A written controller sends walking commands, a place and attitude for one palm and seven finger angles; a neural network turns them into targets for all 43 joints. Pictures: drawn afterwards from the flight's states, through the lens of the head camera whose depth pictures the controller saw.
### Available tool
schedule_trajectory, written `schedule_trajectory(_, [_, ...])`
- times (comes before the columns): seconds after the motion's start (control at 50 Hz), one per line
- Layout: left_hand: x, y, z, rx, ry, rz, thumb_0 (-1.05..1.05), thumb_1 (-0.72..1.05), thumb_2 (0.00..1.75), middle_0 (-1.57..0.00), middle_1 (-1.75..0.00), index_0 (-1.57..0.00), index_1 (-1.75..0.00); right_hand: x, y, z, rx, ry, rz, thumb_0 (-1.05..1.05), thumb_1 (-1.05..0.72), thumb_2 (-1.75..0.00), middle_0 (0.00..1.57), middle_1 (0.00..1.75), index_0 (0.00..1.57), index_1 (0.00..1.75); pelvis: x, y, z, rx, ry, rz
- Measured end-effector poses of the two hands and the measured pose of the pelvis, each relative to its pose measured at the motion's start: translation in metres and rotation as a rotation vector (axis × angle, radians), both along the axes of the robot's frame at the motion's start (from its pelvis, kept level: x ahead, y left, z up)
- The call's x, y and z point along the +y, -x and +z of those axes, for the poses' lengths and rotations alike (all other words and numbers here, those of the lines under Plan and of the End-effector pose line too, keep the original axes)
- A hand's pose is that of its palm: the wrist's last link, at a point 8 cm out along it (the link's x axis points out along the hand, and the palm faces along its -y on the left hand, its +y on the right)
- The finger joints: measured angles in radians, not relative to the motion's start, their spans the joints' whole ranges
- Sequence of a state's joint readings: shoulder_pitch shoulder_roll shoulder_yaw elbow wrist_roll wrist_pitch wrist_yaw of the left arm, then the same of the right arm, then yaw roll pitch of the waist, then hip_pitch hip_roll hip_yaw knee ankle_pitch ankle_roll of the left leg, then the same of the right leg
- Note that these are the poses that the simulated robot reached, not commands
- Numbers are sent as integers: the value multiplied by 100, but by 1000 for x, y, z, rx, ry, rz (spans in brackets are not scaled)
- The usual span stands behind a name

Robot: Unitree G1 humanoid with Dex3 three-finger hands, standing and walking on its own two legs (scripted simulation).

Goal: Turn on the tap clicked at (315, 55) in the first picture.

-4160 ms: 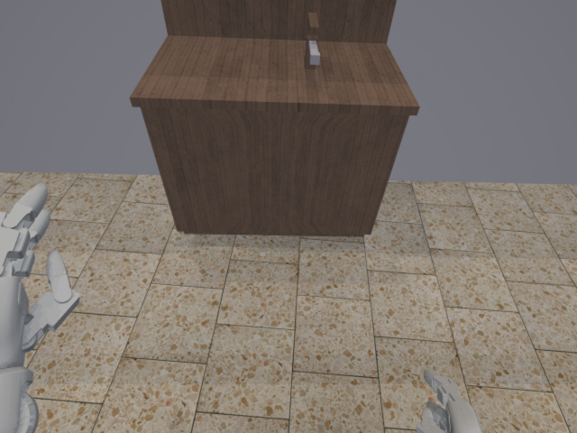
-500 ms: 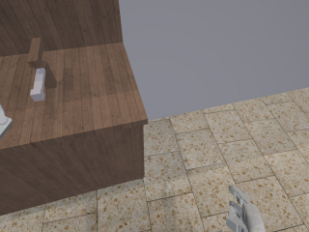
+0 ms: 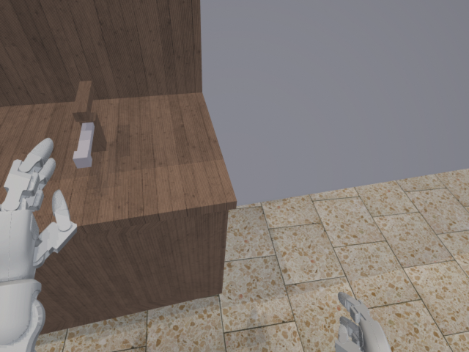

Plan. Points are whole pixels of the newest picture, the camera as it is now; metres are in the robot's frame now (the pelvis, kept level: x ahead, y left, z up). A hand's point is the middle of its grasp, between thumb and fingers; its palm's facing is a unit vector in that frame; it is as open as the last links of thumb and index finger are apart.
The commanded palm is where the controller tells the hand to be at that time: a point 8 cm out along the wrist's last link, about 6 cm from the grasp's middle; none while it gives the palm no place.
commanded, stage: come to a stop and stand still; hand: left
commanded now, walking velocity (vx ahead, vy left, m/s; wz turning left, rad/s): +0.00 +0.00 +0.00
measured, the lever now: (82, 159) +0.45 +0.37 +0.04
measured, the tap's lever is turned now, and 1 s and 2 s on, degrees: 0 0 0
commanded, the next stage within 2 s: look again from close up in 0.46 s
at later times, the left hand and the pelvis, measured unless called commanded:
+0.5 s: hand (80, 218) +0.24 +0.24 +0.15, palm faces +0.41 -0.85 -0.35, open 7.5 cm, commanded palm +0.18 +0.27 +0.17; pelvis +0.03 -0.01 +0.00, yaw +1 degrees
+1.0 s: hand (79, 223) +0.23 +0.24 +0.15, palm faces +0.41 -0.84 -0.36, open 7.5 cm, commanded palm +0.17 +0.27 +0.17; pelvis +0.02 -0.01 +0.01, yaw +2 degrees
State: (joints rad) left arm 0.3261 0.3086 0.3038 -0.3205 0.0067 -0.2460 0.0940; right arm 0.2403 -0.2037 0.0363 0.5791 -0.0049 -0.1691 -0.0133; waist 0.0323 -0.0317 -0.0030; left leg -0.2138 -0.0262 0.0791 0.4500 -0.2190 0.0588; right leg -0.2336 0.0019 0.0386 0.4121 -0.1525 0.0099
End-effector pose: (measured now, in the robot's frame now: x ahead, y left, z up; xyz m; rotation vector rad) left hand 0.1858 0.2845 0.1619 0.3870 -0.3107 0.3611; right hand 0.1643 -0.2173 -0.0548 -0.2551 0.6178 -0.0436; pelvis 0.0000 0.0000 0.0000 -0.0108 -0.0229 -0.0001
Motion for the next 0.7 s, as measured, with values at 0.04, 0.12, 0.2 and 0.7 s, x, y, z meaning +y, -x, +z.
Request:
schedule_trajectory(0.04, [1, -6, -9, 54, 2, -3, 1, 89, 90, -20, -30, -20, -30, -2, -7, 3, -4, 7, -8, 1, -90, -90, 21, 30, 21, 30, -1, -4, 1, 6, 1, -1])
schedule_trajectory(0.12, [4, -12, -8, 82, -22, 7, 2, 89, 90, -21, -30, -21, -30, -6, -18, 5, 10, 23, -9, 1, -90, -90, 21, 30, 21, 30, -5, -13, 2, 18, 2, 5])
schedule_trajectory(0.2, [2, -15, 10, 21, -55, 8, 2, 89, 90, -21, -30, -21, -30, -7, -28, 2, 34, 31, 7, 1, -90, -90, 21, 30, 21, 30, -8, -21, 2, 22, 4, 15])
schedule_trajectory(0.7, [-5, -9, 15, 53, -31, 41, 2, 89, 90, -21, -30, -21, -30, -11, -31, -6, 70, 9, -27, 1, -90, -90, 21, 30, 21, 30, -12, -26, 5, 23, 5, 28])
